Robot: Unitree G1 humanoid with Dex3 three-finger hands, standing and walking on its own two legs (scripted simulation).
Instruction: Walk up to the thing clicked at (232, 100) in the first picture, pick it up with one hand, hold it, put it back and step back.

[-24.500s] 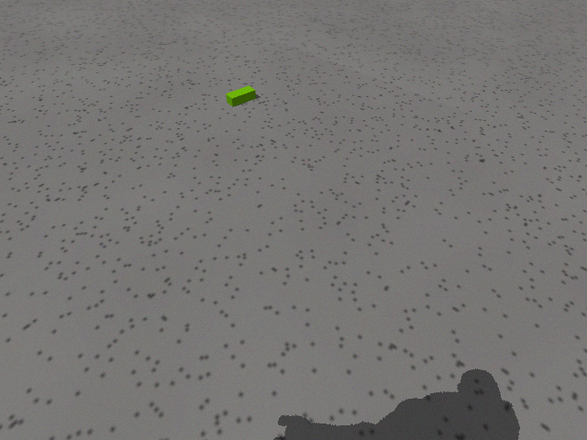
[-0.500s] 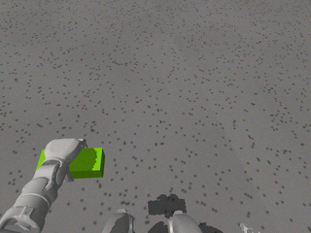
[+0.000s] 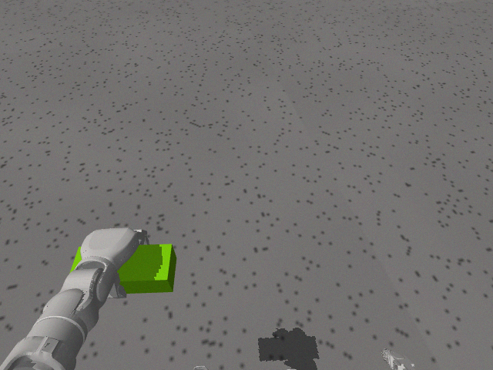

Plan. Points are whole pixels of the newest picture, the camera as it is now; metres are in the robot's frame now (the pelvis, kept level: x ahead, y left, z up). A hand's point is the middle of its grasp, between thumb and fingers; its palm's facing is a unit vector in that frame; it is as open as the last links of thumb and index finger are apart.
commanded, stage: hold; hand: left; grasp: from above
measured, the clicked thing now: (126, 269) +0.32 +0.23 -0.09
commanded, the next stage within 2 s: crouch in 1.80 s
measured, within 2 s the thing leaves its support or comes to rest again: neither
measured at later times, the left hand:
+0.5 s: hand (119, 252) +0.33 +0.22 -0.03, palm faces -0.45 -0.03 -0.89, open 10.1 cm
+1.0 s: hand (121, 253) +0.31 +0.21 -0.01, palm faces -0.45 -0.03 -0.89, open 10.1 cm
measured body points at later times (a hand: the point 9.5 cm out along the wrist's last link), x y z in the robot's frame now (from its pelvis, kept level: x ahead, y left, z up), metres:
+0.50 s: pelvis +0.02 +0.00 +0.02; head +0.05 -0.02 +0.47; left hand +0.34 +0.22 +0.02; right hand +0.14 -0.27 -0.10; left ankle +0.03 +0.10 -0.71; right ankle +0.02 -0.12 -0.71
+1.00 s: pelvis +0.02 -0.01 +0.03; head +0.03 -0.03 +0.48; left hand +0.33 +0.21 +0.04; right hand +0.15 -0.27 -0.09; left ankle +0.03 +0.10 -0.71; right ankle +0.02 -0.12 -0.71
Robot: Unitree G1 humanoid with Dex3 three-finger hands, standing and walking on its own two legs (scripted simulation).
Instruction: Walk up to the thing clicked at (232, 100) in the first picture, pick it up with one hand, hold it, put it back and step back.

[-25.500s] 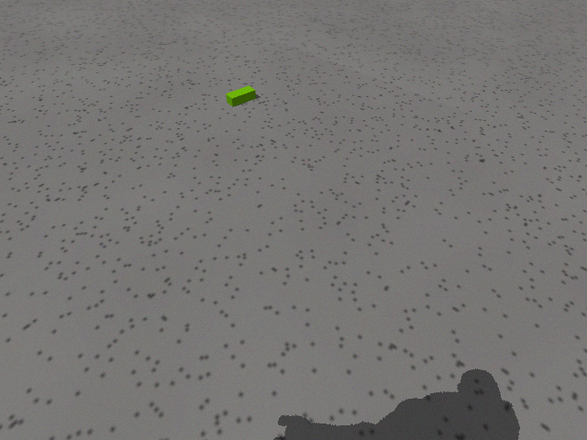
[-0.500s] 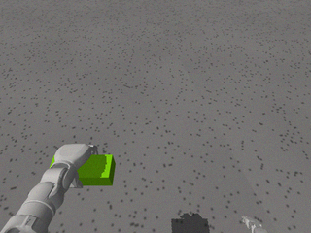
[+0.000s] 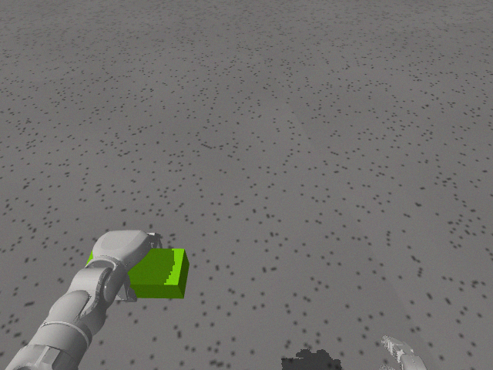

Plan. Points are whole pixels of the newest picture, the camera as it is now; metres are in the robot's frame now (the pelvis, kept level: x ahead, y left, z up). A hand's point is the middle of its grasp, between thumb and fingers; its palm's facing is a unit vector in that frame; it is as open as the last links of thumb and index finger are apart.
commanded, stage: hold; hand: left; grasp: from above
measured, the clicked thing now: (137, 273) +0.30 +0.21 -0.06
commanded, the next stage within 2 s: crouch in 0.80 s
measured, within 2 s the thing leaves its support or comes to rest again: neither
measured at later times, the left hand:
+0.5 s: hand (127, 279) +0.28 +0.22 -0.03, palm faces -0.46 -0.04 -0.89, open 10.1 cm
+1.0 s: hand (128, 278) +0.28 +0.22 -0.03, palm faces -0.45 -0.04 -0.89, open 10.1 cm
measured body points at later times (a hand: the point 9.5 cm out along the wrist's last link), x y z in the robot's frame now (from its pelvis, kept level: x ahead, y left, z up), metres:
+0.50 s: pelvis -0.01 +0.00 +0.00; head +0.00 -0.02 +0.45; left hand +0.30 +0.22 +0.02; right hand +0.14 -0.25 -0.11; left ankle +0.01 +0.10 -0.74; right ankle +0.00 -0.12 -0.74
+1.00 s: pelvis -0.01 +0.00 +0.00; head +0.01 -0.02 +0.45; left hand +0.30 +0.22 +0.02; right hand +0.14 -0.25 -0.11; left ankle +0.01 +0.10 -0.74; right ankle +0.00 -0.12 -0.74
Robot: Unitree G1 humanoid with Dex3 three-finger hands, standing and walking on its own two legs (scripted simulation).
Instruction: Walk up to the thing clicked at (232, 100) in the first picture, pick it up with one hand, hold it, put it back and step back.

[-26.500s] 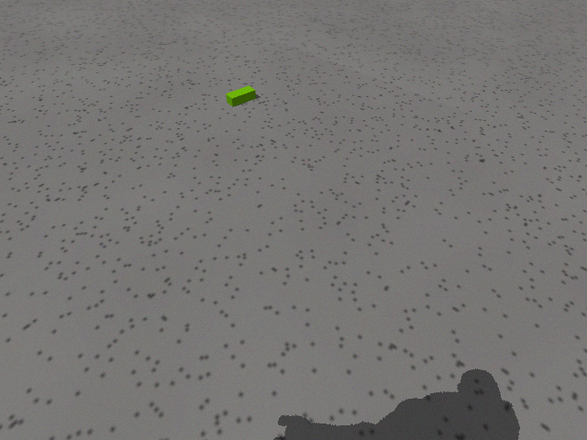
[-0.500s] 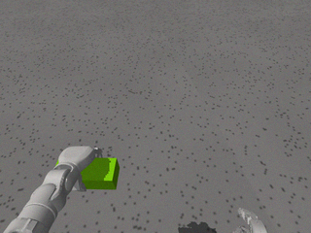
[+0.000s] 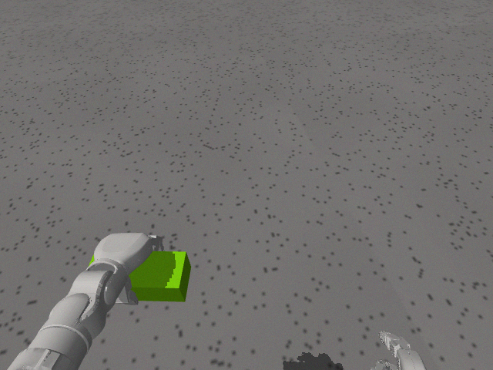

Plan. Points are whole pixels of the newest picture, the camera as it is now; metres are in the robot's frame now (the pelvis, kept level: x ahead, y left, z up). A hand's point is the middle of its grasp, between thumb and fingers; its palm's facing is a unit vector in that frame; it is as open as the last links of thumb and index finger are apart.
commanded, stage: crouch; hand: left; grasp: from above
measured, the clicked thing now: (139, 275) +0.30 +0.21 -0.06
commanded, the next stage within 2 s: lower in 1.82 s
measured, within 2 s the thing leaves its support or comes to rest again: neither
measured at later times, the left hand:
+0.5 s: hand (156, 297) +0.32 +0.23 -0.22, palm faces -0.41 +0.05 -0.91, open 10.1 cm
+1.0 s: hand (175, 319) +0.34 +0.23 -0.46, palm faces -0.43 +0.03 -0.90, open 10.1 cm
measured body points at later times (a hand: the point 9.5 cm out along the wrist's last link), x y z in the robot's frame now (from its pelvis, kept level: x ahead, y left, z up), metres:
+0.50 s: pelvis -0.04 +0.00 -0.12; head +0.07 +0.01 +0.32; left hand +0.33 +0.22 -0.17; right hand +0.05 -0.29 -0.24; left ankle +0.02 +0.11 -0.74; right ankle +0.00 -0.12 -0.74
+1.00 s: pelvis -0.07 +0.00 -0.30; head +0.13 +0.03 +0.10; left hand +0.36 +0.23 -0.40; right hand +0.00 -0.27 -0.43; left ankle +0.02 +0.11 -0.74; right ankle +0.00 -0.11 -0.74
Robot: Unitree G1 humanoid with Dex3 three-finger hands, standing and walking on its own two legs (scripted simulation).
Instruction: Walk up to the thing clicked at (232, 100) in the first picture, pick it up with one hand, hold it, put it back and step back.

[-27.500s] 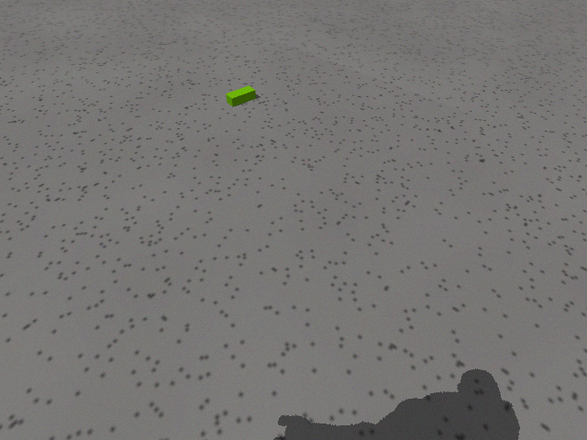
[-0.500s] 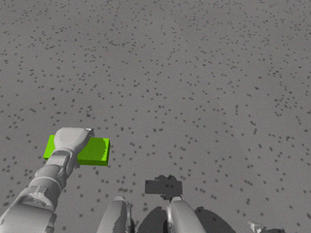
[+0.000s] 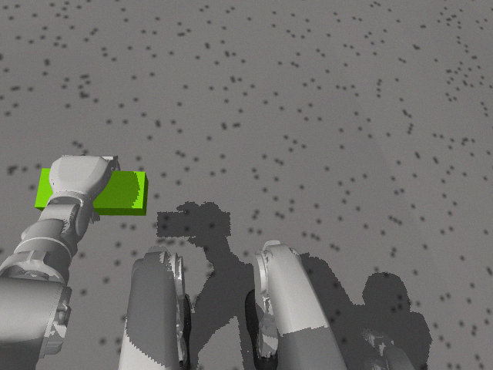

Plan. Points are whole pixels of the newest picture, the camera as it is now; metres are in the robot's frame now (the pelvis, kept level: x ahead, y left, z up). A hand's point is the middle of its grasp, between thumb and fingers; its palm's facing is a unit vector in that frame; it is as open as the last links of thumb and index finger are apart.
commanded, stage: crouch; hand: left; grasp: from above
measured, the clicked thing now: (97, 193) +0.42 +0.24 -0.18
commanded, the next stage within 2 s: lower in 0.82 s
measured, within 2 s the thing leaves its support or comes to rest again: neither
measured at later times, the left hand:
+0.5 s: hand (103, 202) +0.42 +0.25 -0.26, palm faces -0.44 -0.01 -0.90, open 10.1 cm
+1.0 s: hand (109, 204) +0.43 +0.25 -0.30, palm faces -0.46 -0.01 -0.89, open 10.1 cm
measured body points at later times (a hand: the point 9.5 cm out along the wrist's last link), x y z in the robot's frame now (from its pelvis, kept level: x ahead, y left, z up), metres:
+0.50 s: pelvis +0.00 +0.00 -0.08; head +0.23 +0.04 +0.31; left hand +0.44 +0.25 -0.20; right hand +0.07 -0.28 -0.20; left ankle +0.09 +0.11 -0.44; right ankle +0.08 -0.11 -0.44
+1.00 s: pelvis -0.01 -0.01 -0.13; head +0.23 +0.04 +0.25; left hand +0.45 +0.25 -0.25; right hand +0.04 -0.28 -0.25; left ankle +0.09 +0.11 -0.44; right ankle +0.08 -0.11 -0.44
